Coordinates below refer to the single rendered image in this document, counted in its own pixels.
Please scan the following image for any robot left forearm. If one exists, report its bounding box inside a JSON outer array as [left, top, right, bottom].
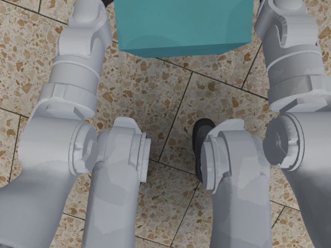
[[18, 0, 113, 161]]

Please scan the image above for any robot left upper arm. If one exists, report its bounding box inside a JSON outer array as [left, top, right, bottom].
[[0, 116, 99, 248]]

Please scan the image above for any robot right forearm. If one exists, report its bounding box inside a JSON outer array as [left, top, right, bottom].
[[254, 0, 331, 114]]

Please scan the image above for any robot right upper arm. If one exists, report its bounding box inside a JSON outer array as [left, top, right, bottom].
[[262, 112, 331, 248]]

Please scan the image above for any carton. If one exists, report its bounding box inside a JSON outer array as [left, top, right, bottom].
[[114, 0, 254, 58]]

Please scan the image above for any robot right shin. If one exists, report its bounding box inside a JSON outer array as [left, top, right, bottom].
[[201, 119, 270, 179]]

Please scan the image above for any left robot thigh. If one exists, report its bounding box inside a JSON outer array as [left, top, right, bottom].
[[81, 126, 151, 248]]

